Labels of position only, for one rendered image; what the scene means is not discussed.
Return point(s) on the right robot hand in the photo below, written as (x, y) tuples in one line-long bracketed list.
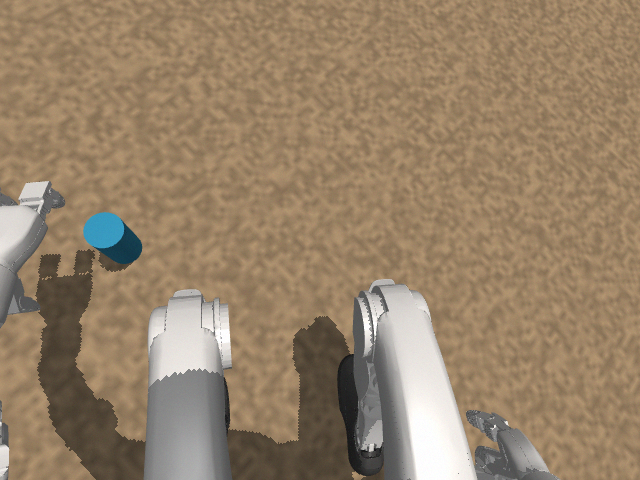
[(517, 456)]

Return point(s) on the left robot hand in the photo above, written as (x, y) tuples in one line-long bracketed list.
[(22, 229)]

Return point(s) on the can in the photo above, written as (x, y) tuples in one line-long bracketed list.
[(110, 235)]

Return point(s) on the left robot arm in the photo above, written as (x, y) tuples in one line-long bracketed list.
[(8, 283)]

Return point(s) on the right robot foot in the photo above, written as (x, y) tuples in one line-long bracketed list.
[(363, 462)]

